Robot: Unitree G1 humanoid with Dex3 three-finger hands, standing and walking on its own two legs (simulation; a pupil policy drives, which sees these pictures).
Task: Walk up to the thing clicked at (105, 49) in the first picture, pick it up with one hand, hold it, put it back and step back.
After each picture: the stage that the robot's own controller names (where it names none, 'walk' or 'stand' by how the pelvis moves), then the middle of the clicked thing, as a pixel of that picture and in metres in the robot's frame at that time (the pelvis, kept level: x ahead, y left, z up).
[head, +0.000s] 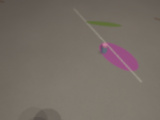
stand; (104, 48) +1.38 -0.28 -0.72
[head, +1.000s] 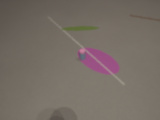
walk; (82, 54) +1.28 +0.08 -0.69
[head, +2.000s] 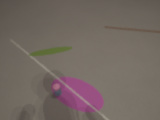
walk; (57, 89) +0.80 +0.28 -0.72
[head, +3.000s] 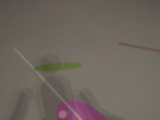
walk; (63, 117) +0.55 +0.18 -0.71
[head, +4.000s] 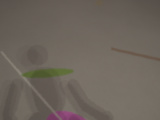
stand; out of the picture +0.43 +0.17 -0.71
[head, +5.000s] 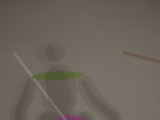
walk; out of the picture +0.41 +0.15 -0.72
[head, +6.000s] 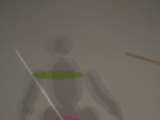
stand; out of the picture +0.38 +0.17 -0.72
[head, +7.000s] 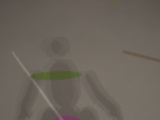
stand; out of the picture +0.38 +0.18 -0.72
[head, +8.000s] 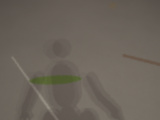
stand; out of the picture +0.36 +0.19 -0.73
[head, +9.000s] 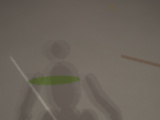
stand; out of the picture +0.36 +0.20 -0.73
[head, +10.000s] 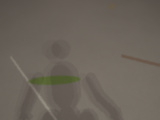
stand; out of the picture +0.36 +0.19 -0.73
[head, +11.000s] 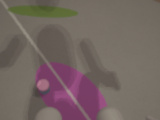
go down; (44, 87) +0.43 +0.18 -0.48
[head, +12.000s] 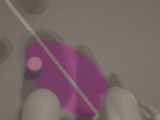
go down; (35, 67) +0.46 +0.19 -0.33
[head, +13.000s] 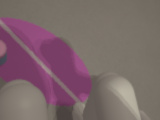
close in; out of the picture +0.46 +0.23 -0.24
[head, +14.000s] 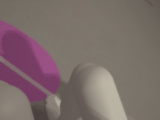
close; out of the picture +0.46 +0.25 -0.23
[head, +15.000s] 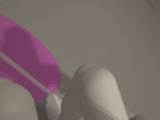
lift; out of the picture +0.43 +0.24 -0.24
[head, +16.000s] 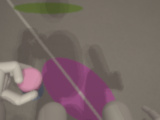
lift; (31, 85) +0.33 +0.17 -0.04
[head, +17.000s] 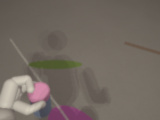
hold; (40, 100) +0.31 +0.15 -0.01
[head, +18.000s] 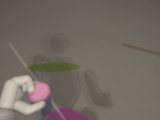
hold; (41, 100) +0.31 +0.15 -0.01
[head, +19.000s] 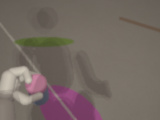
crouch; (38, 90) +0.35 +0.14 -0.06
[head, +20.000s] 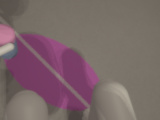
lower; (5, 43) +0.49 +0.20 -0.09
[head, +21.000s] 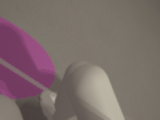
lower; out of the picture +0.46 +0.23 -0.24
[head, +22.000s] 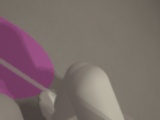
lower; out of the picture +0.45 +0.24 -0.24
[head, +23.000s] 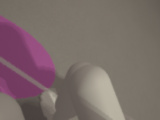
lower; out of the picture +0.45 +0.23 -0.24
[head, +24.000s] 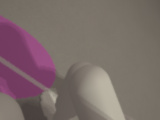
lower; out of the picture +0.45 +0.23 -0.24
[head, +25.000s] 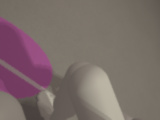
open; out of the picture +0.44 +0.23 -0.25
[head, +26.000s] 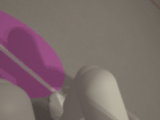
stand; out of the picture +0.45 +0.22 -0.24
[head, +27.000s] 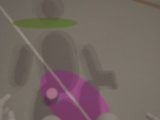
stand; (52, 95) +0.42 +0.15 -0.52
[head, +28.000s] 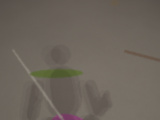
stand; out of the picture +0.40 +0.13 -0.66
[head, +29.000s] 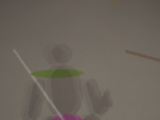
stand; out of the picture +0.39 +0.13 -0.67
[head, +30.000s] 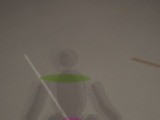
stand; out of the picture +0.41 +0.12 -0.72
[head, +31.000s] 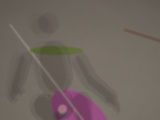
walk; (62, 111) +0.44 +0.09 -0.71
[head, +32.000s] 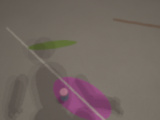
walk; (64, 94) +0.62 +0.14 -0.69
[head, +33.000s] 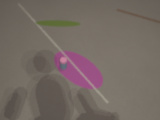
walk; (63, 63) +0.90 +0.14 -0.69
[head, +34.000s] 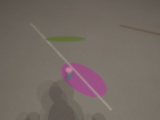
stand; (69, 73) +0.99 +0.11 -0.70
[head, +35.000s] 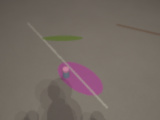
stand; (66, 72) +1.00 +0.14 -0.72
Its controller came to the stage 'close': yes
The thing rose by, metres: 0.70
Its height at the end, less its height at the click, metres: +0.00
